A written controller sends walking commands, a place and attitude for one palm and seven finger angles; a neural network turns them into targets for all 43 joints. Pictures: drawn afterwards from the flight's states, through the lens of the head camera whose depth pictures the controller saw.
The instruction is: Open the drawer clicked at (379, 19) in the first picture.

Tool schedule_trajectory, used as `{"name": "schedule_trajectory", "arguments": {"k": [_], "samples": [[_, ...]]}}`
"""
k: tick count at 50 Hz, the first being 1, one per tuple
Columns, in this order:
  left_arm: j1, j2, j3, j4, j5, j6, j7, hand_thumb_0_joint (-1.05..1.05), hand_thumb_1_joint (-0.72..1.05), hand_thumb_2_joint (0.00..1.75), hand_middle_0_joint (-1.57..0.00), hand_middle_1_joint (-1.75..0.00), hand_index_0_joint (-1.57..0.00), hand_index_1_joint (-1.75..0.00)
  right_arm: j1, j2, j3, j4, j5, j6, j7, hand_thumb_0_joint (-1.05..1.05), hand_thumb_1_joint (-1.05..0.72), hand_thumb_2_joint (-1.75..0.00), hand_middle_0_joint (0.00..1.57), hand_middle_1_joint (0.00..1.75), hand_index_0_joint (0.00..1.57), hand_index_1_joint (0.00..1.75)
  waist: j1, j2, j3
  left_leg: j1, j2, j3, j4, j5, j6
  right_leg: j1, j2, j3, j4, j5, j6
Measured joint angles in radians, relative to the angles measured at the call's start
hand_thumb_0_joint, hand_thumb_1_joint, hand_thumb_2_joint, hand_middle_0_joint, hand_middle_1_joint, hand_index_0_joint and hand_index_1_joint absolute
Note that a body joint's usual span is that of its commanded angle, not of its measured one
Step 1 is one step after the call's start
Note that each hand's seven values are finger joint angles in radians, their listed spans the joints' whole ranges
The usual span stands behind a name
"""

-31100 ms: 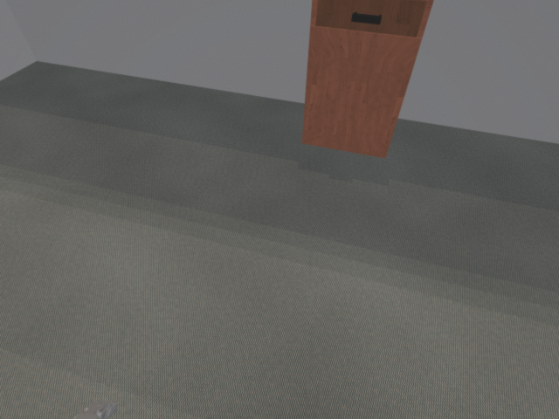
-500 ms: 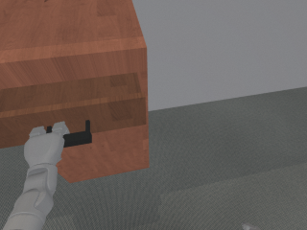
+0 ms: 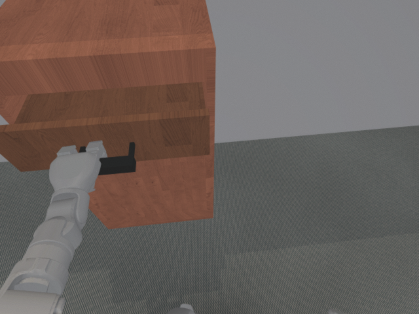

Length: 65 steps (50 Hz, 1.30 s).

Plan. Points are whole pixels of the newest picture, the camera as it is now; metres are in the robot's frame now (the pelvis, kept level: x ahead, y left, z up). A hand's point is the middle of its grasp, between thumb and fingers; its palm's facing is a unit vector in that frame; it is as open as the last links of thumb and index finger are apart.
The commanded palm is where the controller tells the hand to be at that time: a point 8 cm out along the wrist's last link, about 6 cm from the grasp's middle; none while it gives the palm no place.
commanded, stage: pull the drawer open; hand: left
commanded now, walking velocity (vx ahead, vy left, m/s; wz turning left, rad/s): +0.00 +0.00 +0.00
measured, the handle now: (106, 157) +0.42 +0.26 +0.02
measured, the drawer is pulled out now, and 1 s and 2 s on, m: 0.10 0.17 0.30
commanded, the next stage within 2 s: none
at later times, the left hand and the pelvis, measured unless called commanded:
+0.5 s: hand (85, 203) +0.32 +0.28 +0.00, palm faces +0.01 -0.07 -1.00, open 5.7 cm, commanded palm +0.27 +0.27 +0.05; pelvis +0.03 +0.01 +0.01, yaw -3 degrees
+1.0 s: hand (83, 213) +0.30 +0.28 +0.00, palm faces -0.03 -0.06 -1.00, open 5.8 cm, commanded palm +0.26 +0.26 +0.05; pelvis +0.02 +0.00 +0.01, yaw +0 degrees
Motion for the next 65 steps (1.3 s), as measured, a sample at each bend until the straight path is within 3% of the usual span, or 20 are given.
{"name": "schedule_trajectory", "arguments": {"k": [4,10,19,30,37,42,47,51,58,65], "samples": [[-0.008,0.013,0.016,0.018,-0.002,-0.015,0.008,-0.02,0.68,0.84,-0.42,-1.34,-0.37,-1.35,0.024,-0.009,-0.012,0.017,0.002,-0.001,0.0,0.01,-0.9,-0.9,0.21,0.3,0.2,0.3,-0.006,0.004,-0.001,-0.019,0.004,0.002,0.009,0.002,-0.004,-0.022,0.004,0.001,0.013,0.002,-0.003],[0.047,0.026,0.04,-0.021,-0.033,0.007,0.009,-0.01,0.69,0.81,-0.42,-1.34,-0.37,-1.35,0.038,-0.015,-0.024,0.018,0.011,-0.002,0.008,0.01,-0.9,-0.9,0.21,0.3,0.2,0.3,-0.023,0.005,-0.001,-0.006,0.016,0.018,-0.005,0.004,-0.005,-0.017,0.014,0.018,0.001,0.011,-0.005],[0.318,-0.004,0.065,-0.292,-0.075,0.057,0.01,0.01,0.72,0.79,-0.38,-1.34,-0.36,-1.35,0.014,-0.021,-0.025,-0.03,0.014,-0.017,0.031,0.01,-0.9,-0.9,0.21,0.3,0.2,0.3,-0.038,0.003,-0.013,0.071,0.025,0.049,-0.054,-0.009,0.007,0.055,0.021,0.055,-0.054,0.012,0.004],[0.585,-0.085,-0.012,-0.606,-0.061,0.135,0.046,0.01,0.73,0.79,-0.36,-1.34,-0.37,-1.35,-0.098,-0.011,-0.011,-0.081,-0.011,-0.034,0.071,0.01,-0.9,-0.9,0.2,0.3,0.2,0.3,0.003,0.003,-0.02,0.118,0.003,0.044,-0.053,-0.044,0.025,0.112,-0.002,0.048,-0.062,-0.025,0.021],[0.498,-0.099,-0.077,-0.564,-0.004,0.137,0.063,0.0,0.71,0.83,-0.39,-1.35,-0.37,-1.35,-0.162,0.006,0.012,-0.073,-0.025,-0.02,0.043,0.01,-0.9,-0.9,0.21,0.3,0.2,0.3,0.057,-0.003,-0.001,0.111,-0.014,0.014,-0.024,-0.051,0.023,0.118,-0.017,0.011,-0.041,-0.045,0.019],[0.441,-0.098,-0.094,-0.513,-0.012,0.157,0.035,-0.01,0.7,0.83,-0.41,-1.34,-0.37,-1.35,-0.175,0.029,0.028,-0.068,-0.021,-0.006,0.028,0.01,-0.9,-0.9,0.21,0.3,0.2,0.3,0.066,0.004,0.008,0.12,-0.015,0.006,-0.032,-0.04,0.017,0.128,-0.019,0.003,-0.045,-0.037,0.015],[0.402,-0.088,-0.079,-0.46,-0.021,0.15,0.004,-0.01,0.7,0.83,-0.42,-1.34,-0.37,-1.35,-0.15,0.04,0.041,-0.059,-0.02,0.003,0.015,0.01,-0.9,-0.9,0.21,0.3,0.2,0.3,0.06,0.002,0.014,0.13,-0.012,0.006,-0.046,-0.025,0.011,0.131,-0.016,0.003,-0.047,-0.027,0.007],[0.422,-0.083,-0.037,-0.46,-0.043,0.145,-0.016,0.0,0.71,0.81,-0.42,-1.34,-0.36,-1.35,-0.119,0.036,0.04,-0.057,-0.017,0.002,0.019,0.01,-0.9,-0.9,0.21,0.3,0.2,0.3,0.04,-0.001,0.016,0.14,-0.002,0.018,-0.058,-0.019,0.006,0.133,-0.008,0.015,-0.051,-0.017,0.002],[0.605,-0.07,0.037,-0.589,-0.073,0.127,-0.014,0.01,0.73,0.78,-0.39,-1.34,-0.34,-1.35,-0.069,-0.002,0.016,-0.07,-0.019,-0.011,0.044,0.01,-0.9,-0.9,0.21,0.3,0.2,0.3,-0.004,-0.009,0.004,0.154,0.017,0.048,-0.069,-0.024,0.002,0.13,0.009,0.047,-0.051,-0.013,-0.002],[0.791,-0.082,0.037,-0.748,-0.074,0.115,0.036,0.01,0.73,0.78,-0.38,-1.34,-0.33,-1.35,-0.064,-0.04,-0.017,-0.081,-0.028,-0.017,0.069,0.01,-0.9,-0.9,0.2,0.3,0.2,0.3,-0.006,-0.01,0.002,0.138,0.018,0.052,-0.041,-0.043,0.003,0.116,0.011,0.049,-0.025,-0.03,-0.001]]}}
